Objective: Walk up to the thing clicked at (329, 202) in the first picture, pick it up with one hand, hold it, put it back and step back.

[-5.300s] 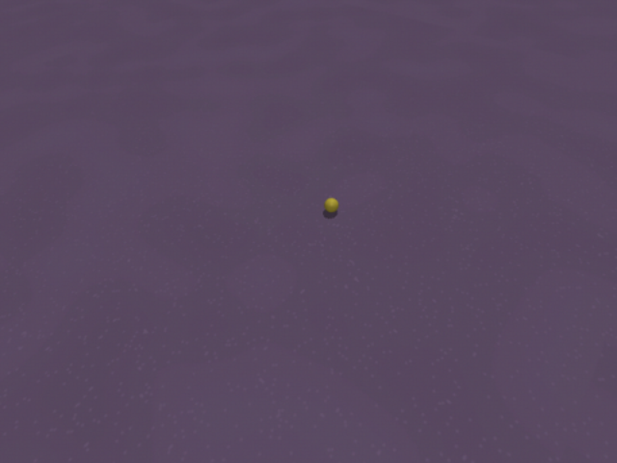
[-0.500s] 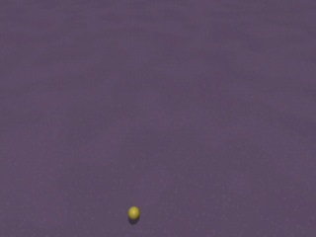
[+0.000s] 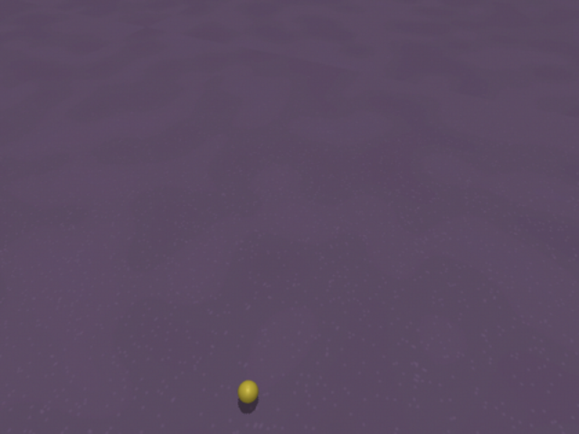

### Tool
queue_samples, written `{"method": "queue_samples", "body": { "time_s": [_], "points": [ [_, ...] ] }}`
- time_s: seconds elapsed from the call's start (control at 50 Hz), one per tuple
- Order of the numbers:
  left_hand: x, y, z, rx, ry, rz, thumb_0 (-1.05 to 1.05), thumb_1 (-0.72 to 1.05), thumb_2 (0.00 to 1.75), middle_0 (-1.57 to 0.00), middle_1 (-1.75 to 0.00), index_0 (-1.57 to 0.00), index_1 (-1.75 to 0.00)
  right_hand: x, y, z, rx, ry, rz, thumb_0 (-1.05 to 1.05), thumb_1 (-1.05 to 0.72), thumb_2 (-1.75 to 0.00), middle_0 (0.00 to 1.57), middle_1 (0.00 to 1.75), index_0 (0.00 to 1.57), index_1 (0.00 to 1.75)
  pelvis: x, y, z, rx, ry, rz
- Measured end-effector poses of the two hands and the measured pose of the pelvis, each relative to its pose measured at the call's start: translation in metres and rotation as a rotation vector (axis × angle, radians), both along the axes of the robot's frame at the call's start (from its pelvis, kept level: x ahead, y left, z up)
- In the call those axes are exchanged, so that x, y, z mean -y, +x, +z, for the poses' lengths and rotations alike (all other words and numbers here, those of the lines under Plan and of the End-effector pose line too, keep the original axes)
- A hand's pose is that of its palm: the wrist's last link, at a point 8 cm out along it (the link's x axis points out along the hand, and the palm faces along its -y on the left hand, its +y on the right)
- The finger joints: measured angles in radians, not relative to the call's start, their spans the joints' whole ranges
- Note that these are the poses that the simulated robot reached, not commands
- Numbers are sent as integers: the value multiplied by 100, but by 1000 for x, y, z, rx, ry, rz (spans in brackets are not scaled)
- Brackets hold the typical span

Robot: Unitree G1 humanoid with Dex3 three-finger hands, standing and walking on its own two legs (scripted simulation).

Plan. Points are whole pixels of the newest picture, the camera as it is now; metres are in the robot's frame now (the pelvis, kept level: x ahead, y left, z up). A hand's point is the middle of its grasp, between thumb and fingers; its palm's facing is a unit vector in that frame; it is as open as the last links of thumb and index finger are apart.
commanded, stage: stand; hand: left
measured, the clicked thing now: (248, 391) +0.42 +0.17 -0.75
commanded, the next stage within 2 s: none
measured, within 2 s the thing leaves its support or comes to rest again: neither
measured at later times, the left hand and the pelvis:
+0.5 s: hand out of the picture +0.09 +0.25 -0.16, palm faces -0.03 -0.94 -0.35, open 7.3 cm; pelvis +0.01 -0.01 +0.00, yaw +0 degrees
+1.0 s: hand out of the picture +0.09 +0.25 -0.16, palm faces -0.02 -0.94 -0.35, open 7.3 cm; pelvis +0.02 -0.01 +0.00, yaw +0 degrees
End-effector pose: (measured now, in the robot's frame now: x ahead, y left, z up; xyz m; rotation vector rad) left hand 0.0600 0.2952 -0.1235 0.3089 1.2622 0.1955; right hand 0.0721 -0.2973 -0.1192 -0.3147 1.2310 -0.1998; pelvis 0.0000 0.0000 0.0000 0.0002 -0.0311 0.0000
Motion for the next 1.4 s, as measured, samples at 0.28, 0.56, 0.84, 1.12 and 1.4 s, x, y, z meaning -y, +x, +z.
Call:
{"method": "queue_samples", "body": {
  "time_s": [0.28, 0.56, 0.84, 1.12, 1.4],
  "points": [
    [-1, 18, 5, 30, 15, -10, 1, 91, 90, -20, -30, -21, -30, 2, 7, -1, 6, 2, 2, 0, -90, -90, 21, 30, 21, 29, 2, 8, 0, 2, 2, 1],
    [3, 23, 5, 26, 13, -12, 1, 91, 90, -20, -30, -21, -30, 6, 11, -1, -4, 0, 3, 0, -90, -90, 21, 30, 21, 29, 6, 13, 0, -1, 0, 3],
    [5, 23, 5, 29, 15, -10, 1, 91, 90, -20, -30, -21, -30, 7, 15, 0, 6, -2, 8, 0, -90, -90, 21, 30, 21, 29, 7, 15, 1, 2, -1, 3],
    [3, 19, 5, 16, 17, -4, 1, 91, 90, -20, -30, -21, -30, 7, 12, -1, -9, -1, 10, 0, -90, -90, 21, 30, 21, 29, 7, 16, 1, -1, 1, 3],
    [4, 21, 4, 19, 15, -11, 1, 91, 90, -20, -30, -21, -30, 7, 13, 0, -7, -2, 5, 0, -90, -90, 21, 30, 21, 29, 7, 17, 1, -2, 0, 2]
  ]
}}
